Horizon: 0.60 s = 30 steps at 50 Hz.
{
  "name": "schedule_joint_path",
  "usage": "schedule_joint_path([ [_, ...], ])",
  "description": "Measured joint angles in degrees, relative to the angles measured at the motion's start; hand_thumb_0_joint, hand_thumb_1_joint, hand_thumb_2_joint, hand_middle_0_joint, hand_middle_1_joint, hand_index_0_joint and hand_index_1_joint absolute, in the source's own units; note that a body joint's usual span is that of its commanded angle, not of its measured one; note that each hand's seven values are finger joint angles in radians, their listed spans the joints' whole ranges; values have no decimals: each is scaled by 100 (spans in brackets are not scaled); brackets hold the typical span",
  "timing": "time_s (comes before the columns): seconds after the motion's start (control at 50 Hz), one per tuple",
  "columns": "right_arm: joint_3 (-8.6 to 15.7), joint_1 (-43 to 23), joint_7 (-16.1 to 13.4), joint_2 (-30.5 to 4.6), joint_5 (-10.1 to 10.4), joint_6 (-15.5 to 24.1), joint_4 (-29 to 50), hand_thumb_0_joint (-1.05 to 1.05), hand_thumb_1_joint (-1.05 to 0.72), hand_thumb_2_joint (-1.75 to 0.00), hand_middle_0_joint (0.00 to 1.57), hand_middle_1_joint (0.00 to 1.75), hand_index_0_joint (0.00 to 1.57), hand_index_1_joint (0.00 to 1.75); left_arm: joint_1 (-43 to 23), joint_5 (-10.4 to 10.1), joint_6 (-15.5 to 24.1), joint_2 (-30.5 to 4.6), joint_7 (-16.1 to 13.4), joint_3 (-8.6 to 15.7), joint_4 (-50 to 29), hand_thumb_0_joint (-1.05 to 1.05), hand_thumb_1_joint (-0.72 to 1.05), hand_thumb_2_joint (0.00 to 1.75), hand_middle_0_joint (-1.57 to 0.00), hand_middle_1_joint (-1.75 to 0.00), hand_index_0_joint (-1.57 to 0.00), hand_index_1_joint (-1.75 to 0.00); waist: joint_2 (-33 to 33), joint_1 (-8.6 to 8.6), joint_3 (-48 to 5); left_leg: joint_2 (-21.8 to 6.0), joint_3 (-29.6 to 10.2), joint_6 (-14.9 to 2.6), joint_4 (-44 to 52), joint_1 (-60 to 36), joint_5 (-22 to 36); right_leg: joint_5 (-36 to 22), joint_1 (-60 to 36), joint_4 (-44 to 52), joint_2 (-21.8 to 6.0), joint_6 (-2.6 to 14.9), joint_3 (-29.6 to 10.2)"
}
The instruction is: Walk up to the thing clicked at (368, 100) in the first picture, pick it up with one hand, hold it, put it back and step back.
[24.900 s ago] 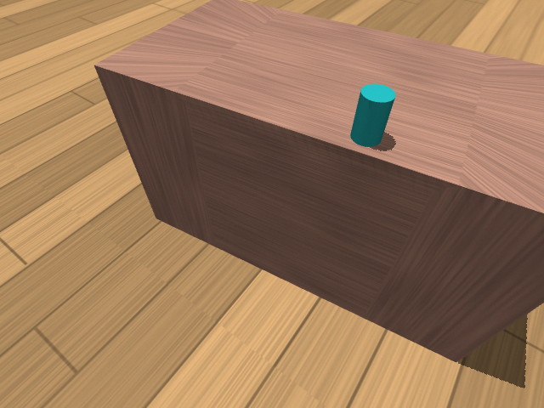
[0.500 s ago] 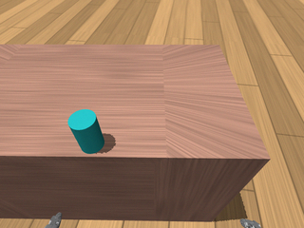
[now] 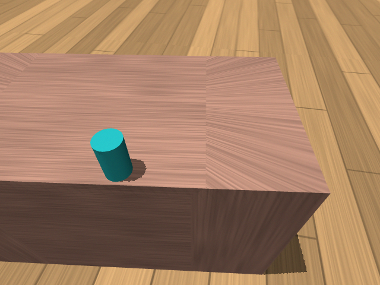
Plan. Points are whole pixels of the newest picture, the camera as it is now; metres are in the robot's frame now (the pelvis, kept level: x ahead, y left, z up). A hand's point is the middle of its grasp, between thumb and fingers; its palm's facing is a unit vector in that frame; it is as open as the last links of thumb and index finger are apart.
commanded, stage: home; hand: left
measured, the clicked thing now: (113, 156) +0.41 +0.20 +0.03
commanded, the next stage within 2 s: stand in 1.18 s
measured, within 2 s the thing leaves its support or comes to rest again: neither
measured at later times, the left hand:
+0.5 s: hand out of the picture +0.08 +0.26 -0.15, palm faces -0.03 -0.93 -0.36, open 17.6 cm
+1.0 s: hand out of the picture +0.09 +0.26 -0.15, palm faces -0.02 -0.94 -0.35, open 17.7 cm
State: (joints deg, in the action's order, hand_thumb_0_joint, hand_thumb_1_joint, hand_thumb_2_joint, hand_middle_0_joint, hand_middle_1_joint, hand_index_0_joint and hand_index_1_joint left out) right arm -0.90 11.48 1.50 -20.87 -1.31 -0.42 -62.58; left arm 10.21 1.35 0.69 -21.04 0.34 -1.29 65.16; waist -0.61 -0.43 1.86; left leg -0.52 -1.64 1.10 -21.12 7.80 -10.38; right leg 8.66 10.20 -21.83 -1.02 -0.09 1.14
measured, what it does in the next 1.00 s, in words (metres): stands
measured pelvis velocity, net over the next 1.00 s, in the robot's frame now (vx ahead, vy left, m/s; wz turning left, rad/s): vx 0.02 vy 0.00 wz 0.00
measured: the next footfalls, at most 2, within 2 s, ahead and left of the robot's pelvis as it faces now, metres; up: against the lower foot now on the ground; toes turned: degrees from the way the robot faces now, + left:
none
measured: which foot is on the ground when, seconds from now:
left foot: down 0.00-1.00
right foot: down 0.00-1.00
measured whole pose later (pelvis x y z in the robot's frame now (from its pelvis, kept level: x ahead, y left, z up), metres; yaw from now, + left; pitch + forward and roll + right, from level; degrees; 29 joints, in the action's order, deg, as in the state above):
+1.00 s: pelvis +0.02 +0.00 +0.00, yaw +0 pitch -3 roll +0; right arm -1.1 8.1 0.4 -20.8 -0.8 0.2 -63.8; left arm 6.5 0.8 0.4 -20.0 0.2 -0.3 65.2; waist -0.5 -0.1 2.6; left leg -0.2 -1.8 0.9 -18.5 5.2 -10.4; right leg 8.8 7.5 -19.1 -1.3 -0.6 1.3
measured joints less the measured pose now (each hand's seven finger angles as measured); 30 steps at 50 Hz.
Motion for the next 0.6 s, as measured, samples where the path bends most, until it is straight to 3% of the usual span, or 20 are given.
schedule_joint_path([
  [0.6,-55,-326,-88,-9,56,74,-35,0,-90,-90,20,30,21,30,-403,-48,11,99,-4,64,-13,-1,-58,2,-5,-5,-5,-4,-13,35,57,4,-6,-5,165,-167,-20,9,-185,193,-6,-33,7],
])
